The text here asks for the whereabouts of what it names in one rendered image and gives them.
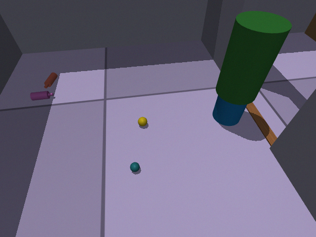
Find potted plant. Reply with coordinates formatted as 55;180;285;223
212;11;292;126

